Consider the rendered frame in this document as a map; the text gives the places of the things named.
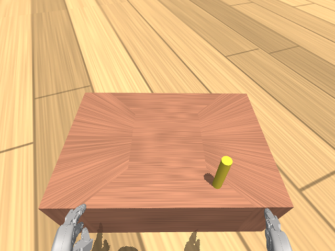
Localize right robot hand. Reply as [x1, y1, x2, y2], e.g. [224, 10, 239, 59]
[264, 208, 293, 251]

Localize can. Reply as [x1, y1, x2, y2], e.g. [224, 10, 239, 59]
[212, 156, 233, 189]

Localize left robot hand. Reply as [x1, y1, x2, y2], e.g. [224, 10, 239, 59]
[51, 204, 93, 251]

